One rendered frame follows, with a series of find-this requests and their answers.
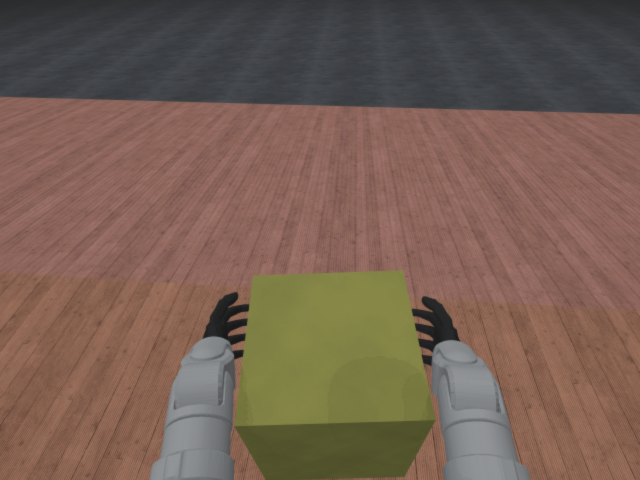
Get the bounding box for carton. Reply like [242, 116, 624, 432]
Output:
[234, 270, 436, 480]

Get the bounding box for left robot hand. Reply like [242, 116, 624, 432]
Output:
[203, 292, 249, 359]

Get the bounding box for robot right forearm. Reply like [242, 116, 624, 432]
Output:
[431, 340, 530, 480]

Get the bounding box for right robot hand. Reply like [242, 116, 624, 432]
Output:
[412, 296, 460, 367]

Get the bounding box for robot left forearm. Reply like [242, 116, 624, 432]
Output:
[149, 337, 236, 480]

